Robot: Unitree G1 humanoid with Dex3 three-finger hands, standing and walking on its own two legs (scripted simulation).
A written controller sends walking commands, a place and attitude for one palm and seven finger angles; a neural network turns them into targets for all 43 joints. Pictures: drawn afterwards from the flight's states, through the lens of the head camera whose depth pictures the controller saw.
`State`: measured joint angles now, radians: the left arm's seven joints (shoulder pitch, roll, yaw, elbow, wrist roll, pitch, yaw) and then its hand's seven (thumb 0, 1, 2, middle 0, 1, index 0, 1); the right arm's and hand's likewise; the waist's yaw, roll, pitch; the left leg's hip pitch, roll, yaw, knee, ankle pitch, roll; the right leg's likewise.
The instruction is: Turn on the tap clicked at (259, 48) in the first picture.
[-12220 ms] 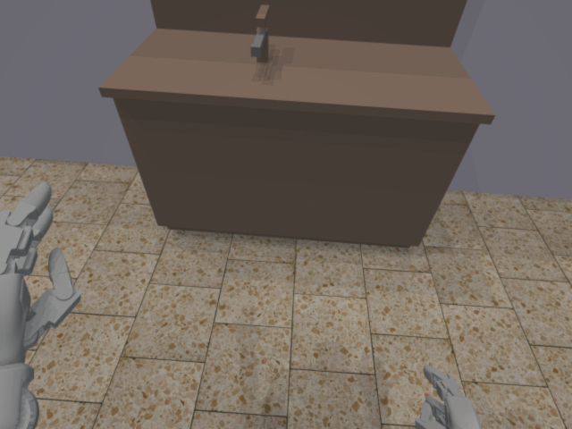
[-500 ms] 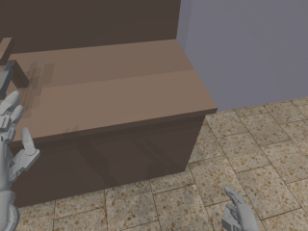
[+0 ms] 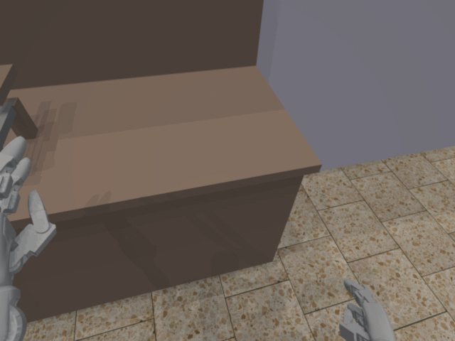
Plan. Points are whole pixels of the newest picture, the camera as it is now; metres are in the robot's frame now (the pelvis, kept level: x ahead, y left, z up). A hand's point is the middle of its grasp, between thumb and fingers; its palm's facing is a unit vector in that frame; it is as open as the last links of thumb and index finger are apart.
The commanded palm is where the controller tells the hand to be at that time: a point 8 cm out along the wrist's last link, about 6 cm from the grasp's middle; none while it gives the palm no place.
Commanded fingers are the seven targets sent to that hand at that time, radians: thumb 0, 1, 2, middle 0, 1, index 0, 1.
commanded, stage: shuffle to correct the standing spot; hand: left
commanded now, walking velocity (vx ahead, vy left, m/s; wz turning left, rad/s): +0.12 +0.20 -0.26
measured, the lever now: out of the picture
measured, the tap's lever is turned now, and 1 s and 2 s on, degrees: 0 0 0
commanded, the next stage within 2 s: come to a stop and stand still in 1.10 s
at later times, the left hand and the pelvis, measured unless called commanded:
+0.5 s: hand (19, 184) +0.28 +0.32 +0.17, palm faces +0.37 -0.81 -0.45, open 7.4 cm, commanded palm +0.22 +0.35 +0.18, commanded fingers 0.00 0.90 0.90 -0.20 -0.30 -0.20 -0.30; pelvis +0.05 +0.08 -0.02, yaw -3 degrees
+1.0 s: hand out of the picture +0.28 +0.41 +0.17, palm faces +0.39 -0.84 -0.37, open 7.4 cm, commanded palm +0.22 +0.45 +0.18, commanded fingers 0.00 0.90 0.90 -0.20 -0.30 -0.20 -0.30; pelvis +0.05 +0.18 -0.02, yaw -3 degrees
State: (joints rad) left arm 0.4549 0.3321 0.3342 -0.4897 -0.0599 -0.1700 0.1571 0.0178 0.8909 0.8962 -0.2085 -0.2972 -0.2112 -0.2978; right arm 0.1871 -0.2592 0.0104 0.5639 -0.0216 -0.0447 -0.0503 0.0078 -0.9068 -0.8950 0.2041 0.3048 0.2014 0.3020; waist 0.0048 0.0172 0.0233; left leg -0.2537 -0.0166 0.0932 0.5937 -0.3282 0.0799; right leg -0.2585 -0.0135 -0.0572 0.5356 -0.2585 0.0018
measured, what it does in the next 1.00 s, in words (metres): steps to the left: left foot, then right foot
